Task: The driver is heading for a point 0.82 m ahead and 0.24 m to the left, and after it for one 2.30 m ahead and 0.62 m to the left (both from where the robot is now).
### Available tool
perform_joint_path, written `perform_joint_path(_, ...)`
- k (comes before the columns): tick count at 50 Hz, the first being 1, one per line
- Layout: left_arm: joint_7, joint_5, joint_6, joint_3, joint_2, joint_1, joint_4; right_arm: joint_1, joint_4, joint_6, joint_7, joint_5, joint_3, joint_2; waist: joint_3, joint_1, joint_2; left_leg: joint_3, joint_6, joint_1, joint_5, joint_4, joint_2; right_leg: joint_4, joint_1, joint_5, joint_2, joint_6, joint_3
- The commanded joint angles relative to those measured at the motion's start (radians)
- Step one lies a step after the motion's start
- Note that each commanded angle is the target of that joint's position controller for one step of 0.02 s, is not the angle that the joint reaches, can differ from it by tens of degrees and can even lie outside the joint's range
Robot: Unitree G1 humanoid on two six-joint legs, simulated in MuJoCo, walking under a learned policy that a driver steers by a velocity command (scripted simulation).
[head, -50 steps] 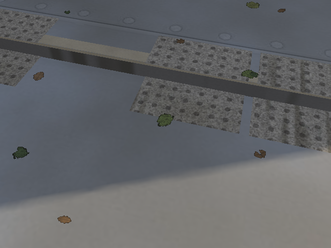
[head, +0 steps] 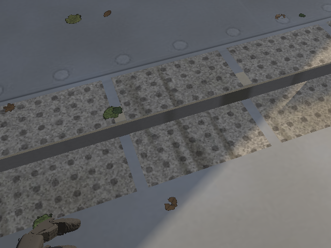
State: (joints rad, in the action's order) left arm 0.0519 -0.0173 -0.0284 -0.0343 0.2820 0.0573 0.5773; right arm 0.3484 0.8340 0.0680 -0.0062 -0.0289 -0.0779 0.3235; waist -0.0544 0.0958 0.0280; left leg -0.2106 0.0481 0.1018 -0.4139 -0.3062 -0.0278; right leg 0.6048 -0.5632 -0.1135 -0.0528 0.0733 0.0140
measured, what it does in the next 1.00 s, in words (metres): walks ahead, turning left: right foot, then left foot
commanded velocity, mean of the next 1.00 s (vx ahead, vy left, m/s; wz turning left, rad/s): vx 0.20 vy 0.00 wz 0.37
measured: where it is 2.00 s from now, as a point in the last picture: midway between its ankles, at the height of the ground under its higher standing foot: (141, 242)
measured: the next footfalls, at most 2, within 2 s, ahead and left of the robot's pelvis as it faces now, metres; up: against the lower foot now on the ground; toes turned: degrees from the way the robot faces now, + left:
right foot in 0.02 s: +0.18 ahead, -0.11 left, +0.00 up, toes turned -2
left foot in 0.50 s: +0.40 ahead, +0.11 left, +0.00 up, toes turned +12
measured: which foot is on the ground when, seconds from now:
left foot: down 0.00-0.04, up 0.06-0.48, down 0.50-1.00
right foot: up 0.00-0.00, down 0.02-0.52, up 0.54-0.98, down 1.00-1.00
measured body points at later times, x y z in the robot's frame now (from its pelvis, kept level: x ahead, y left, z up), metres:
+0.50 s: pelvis +0.25 +0.00 +0.00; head +0.28 +0.01 +0.45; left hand +0.29 +0.29 -0.12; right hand +0.45 -0.22 -0.10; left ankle +0.36 +0.10 -0.72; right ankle +0.15 -0.11 -0.72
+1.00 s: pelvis +0.32 -0.02 +0.01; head +0.35 -0.02 +0.46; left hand +0.32 +0.30 -0.08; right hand +0.59 -0.21 -0.09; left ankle +0.36 +0.10 -0.72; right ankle +0.40 -0.13 -0.72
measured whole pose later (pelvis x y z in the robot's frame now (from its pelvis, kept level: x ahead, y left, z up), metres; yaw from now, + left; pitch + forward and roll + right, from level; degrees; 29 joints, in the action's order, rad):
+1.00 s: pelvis +0.32 -0.02 +0.01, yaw +28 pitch +1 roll +0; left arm -0.03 -0.01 -0.02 -0.06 0.29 0.16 0.75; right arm 0.16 0.67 -0.05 0.03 -0.02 -0.08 0.31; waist -0.03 0.02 -0.03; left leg 0.22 -0.03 -0.39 -0.12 -0.50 0.15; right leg 0.51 -0.29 -0.25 0.03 -0.03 -0.10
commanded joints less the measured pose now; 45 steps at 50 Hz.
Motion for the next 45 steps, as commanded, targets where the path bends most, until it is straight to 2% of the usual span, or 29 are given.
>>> perform_joint_path(1,-0.021,0.002,-0.002,-0.091,0.195,0.302,0.001,-0.015,-0.051,0.000,0.009,0.004,-0.017,0.156,0.189,-0.239,-0.055,0.034,-0.121,-0.260,0.898,-0.425,-0.188,-0.050,0.575,0.020,0.074,0.083,0.011)
perform_joint_path(2,-0.038,0.011,-0.001,-0.112,0.321,0.382,0.012,0.068,-0.099,0.014,-0.002,0.039,0.029,0.031,0.332,-0.193,0.195,0.032,-0.048,-0.686,0.176,-0.849,-0.048,-0.079,0.969,-0.054,-0.233,0.230,-0.482)
perform_joint_path(3,-0.035,0.009,-0.008,-0.092,0.269,0.410,-0.009,0.064,-0.071,0.035,-0.009,0.016,0.029,0.073,0.521,-0.226,0.154,0.256,-0.045,-0.764,-0.186,-1.041,0.033,-0.241,1.005,-0.116,-0.373,0.314,-0.816)
perform_joint_path(4,-0.027,0.020,-0.019,-0.071,0.212,0.366,0.006,-0.048,-0.098,0.039,-0.015,-0.030,0.001,0.155,0.368,-0.242,0.066,0.299,-0.054,-0.843,-0.125,-1.083,-0.015,-0.262,0.889,-0.093,-0.335,0.251,-0.638)
perform_joint_path(5,-0.026,0.019,-0.027,-0.064,0.188,0.314,0.018,-0.100,-0.119,0.040,-0.013,-0.036,0.008,0.132,0.232,-0.208,0.062,0.283,-0.062,-0.854,-0.046,-1.023,-0.058,-0.272,0.735,-0.027,-0.291,0.212,-0.471)
perform_joint_path(6,-0.026,0.018,-0.033,-0.053,0.152,0.253,0.028,-0.114,-0.113,0.036,-0.006,-0.015,0.010,0.116,0.159,-0.166,0.031,0.278,-0.059,-0.822,0.023,-0.949,-0.096,-0.292,0.608,0.026,-0.243,0.178,-0.365)
perform_joint_path(7,-0.024,0.023,-0.043,-0.044,0.120,0.210,0.026,-0.091,-0.102,0.022,-0.003,-0.005,0.005,0.115,0.123,-0.129,0.056,0.288,-0.055,-0.758,0.080,-0.905,-0.120,-0.329,0.510,0.074,-0.207,0.158,-0.282)
perform_joint_path(8,-0.024,0.028,-0.052,-0.042,0.109,0.186,0.027,-0.050,-0.085,0.006,-0.004,-0.006,0.005,0.101,0.117,-0.103,0.071,0.294,-0.048,-0.698,0.127,-0.895,-0.124,-0.373,0.451,0.069,-0.194,0.154,-0.237)
perform_joint_path(11,-0.029,0.038,-0.083,-0.046,0.105,0.152,0.057,-0.031,-0.068,-0.026,0.006,0.000,0.006,0.061,0.062,-0.071,0.039,0.304,-0.014,-0.682,0.195,-0.839,-0.099,-0.428,0.376,0.315,-0.187,0.154,-0.095)
perform_joint_path(13,-0.043,0.045,-0.083,-0.048,0.106,0.139,0.076,-0.061,-0.083,-0.028,0.011,0.010,0.007,0.046,0.035,-0.065,0.040,0.304,0.005,-0.700,0.279,-0.734,-0.081,-0.423,0.376,0.464,-0.165,0.132,0.007)
perform_joint_path(15,-0.058,0.042,-0.074,-0.048,0.113,0.117,0.081,-0.105,-0.099,-0.022,0.001,0.017,0.015,0.024,0.028,-0.077,0.045,0.263,0.005,-0.659,0.409,-0.565,-0.068,-0.418,0.375,0.478,-0.129,0.103,0.098)
perform_joint_path(17,-0.071,0.036,-0.062,-0.053,0.132,0.140,0.097,-0.179,-0.130,-0.020,-0.017,0.024,0.025,0.000,0.026,-0.114,0.036,0.226,0.001,-0.639,0.493,-0.439,-0.056,-0.402,0.411,0.494,-0.139,0.100,0.126)
perform_joint_path(21,-0.085,0.012,-0.026,-0.068,0.165,0.158,0.125,-0.212,-0.186,-0.026,-0.049,0.022,0.011,0.033,0.042,-0.123,0.042,0.206,-0.039,-0.662,0.400,-0.343,-0.043,-0.307,0.543,0.531,-0.210,0.094,0.118)
perform_joint_path(22,-0.075,0.041,-0.021,-0.049,0.110,0.219,0.160,-0.155,-0.158,-0.044,-0.057,0.104,0.018,0.016,0.040,-0.110,0.045,0.136,-0.065,-0.618,0.341,-0.314,-0.005,-0.235,0.576,0.549,-0.184,0.059,0.163)
perform_joint_path(23,-0.074,0.038,-0.020,-0.053,0.116,0.240,0.164,-0.137,-0.159,-0.049,-0.058,0.109,0.012,0.024,0.046,-0.120,0.068,0.115,-0.088,-0.567,0.294,-0.301,0.026,-0.160,0.562,0.603,-0.174,0.045,0.163)
perform_joint_path(24,-0.076,0.034,-0.018,-0.057,0.134,0.233,0.166,-0.081,-0.151,-0.046,-0.052,0.106,0.003,0.041,0.069,-0.089,0.067,0.121,-0.115,-0.495,0.263,-0.263,0.055,-0.036,0.547,0.625,-0.167,0.031,0.161)
perform_joint_path(25,-0.074,0.031,-0.014,-0.058,0.144,0.224,0.163,0.031,-0.120,-0.034,-0.040,0.111,-0.009,0.066,0.128,-0.027,0.001,0.138,-0.143,-0.371,0.405,-0.153,0.076,0.167,0.520,0.546,-0.125,-0.003,0.181)
perform_joint_path(26,-0.071,0.036,-0.012,-0.050,0.121,0.264,0.132,0.104,-0.124,-0.022,-0.022,0.102,-0.033,0.174,0.228,-0.009,-0.157,0.390,-0.204,-0.161,0.912,-0.183,-0.130,0.468,0.336,0.155,-0.049,-0.052,0.196)
perform_joint_path(27,-0.065,0.020,0.009,-0.035,0.048,0.339,0.096,0.061,-0.140,-0.037,-0.018,0.057,-0.061,0.277,0.378,-0.091,-0.324,0.789,-0.426,0.072,1.296,-0.175,-0.367,0.772,0.048,-0.566,0.159,-0.100,0.089)
perform_joint_path(28,-0.066,0.056,0.024,-0.030,0.091,0.304,0.122,0.042,-0.167,-0.054,-0.015,0.006,-0.064,0.236,0.436,-0.042,-0.145,0.753,-0.434,0.059,1.076,-0.125,-0.340,0.793,0.017,-0.520,0.082,-0.096,-0.066)
perform_joint_path(30,-0.064,0.048,0.031,-0.031,0.099,0.185,0.114,-0.076,-0.167,-0.079,-0.004,0.023,-0.024,0.108,0.179,-0.075,-0.049,0.598,-0.349,-0.191,0.669,-0.040,-0.233,0.676,-0.007,-0.389,0.020,-0.093,-0.065)
perform_joint_path(31,-0.066,0.054,0.040,-0.032,0.104,0.166,0.105,-0.108,-0.165,-0.084,0.001,0.023,-0.016,0.082,0.122,-0.095,-0.086,0.555,-0.308,-0.274,0.585,-0.011,-0.178,0.589,0.022,-0.347,0.004,-0.097,-0.067)
perform_joint_path(32,-0.067,0.062,0.055,-0.032,0.106,0.196,0.120,-0.125,-0.167,-0.088,0.003,0.030,-0.013,0.071,0.121,-0.108,-0.110,0.528,-0.285,-0.326,0.535,0.006,-0.142,0.557,0.081,-0.317,0.015,-0.101,-0.052)
perform_joint_path(35,-0.070,0.053,0.075,-0.024,0.080,0.224,0.136,-0.118,-0.158,-0.086,-0.006,0.044,-0.026,0.108,0.147,-0.111,-0.105,0.520,-0.275,-0.356,0.459,0.018,-0.112,0.447,0.131,-0.309,0.041,-0.108,-0.044)
perform_joint_path(37,-0.074,0.049,0.077,-0.021,0.075,0.198,0.132,-0.106,-0.149,-0.092,-0.008,0.047,-0.033,0.122,0.138,-0.093,-0.123,0.552,-0.275,-0.355,0.310,0.038,-0.106,0.368,0.119,-0.302,0.045,-0.111,-0.049)
perform_joint_path(38,-0.100,0.005,0.055,-0.040,0.097,0.116,0.099,-0.189,-0.206,-0.077,0.016,0.015,-0.035,0.128,0.124,-0.087,-0.141,0.630,-0.289,-0.366,0.149,0.059,-0.124,0.331,0.076,-0.283,0.047,-0.132,-0.118)
perform_joint_path(39,-0.114,0.005,0.044,-0.040,0.108,0.100,0.098,-0.200,-0.205,-0.071,0.032,0.013,-0.034,0.130,0.128,-0.082,-0.151,0.659,-0.284,-0.350,0.069,0.065,-0.130,0.294,0.062,-0.263,0.045,-0.142,-0.135)
perform_joint_path(41,-0.120,0.015,0.027,-0.043,0.099,0.112,0.106,-0.187,-0.203,-0.074,0.047,0.019,-0.039,0.137,0.136,-0.077,-0.157,0.676,-0.268,-0.343,0.022,0.057,-0.118,0.224,0.077,-0.240,0.056,-0.157,-0.143)
perform_joint_path(45,-0.099,0.007,0.005,-0.044,0.088,0.126,0.118,-0.184,-0.210,-0.098,0.048,0.022,-0.043,0.138,0.128,-0.072,-0.165,0.698,-0.252,-0.388,0.058,0.036,-0.087,0.101,0.179,-0.239,0.088,-0.152,-0.119)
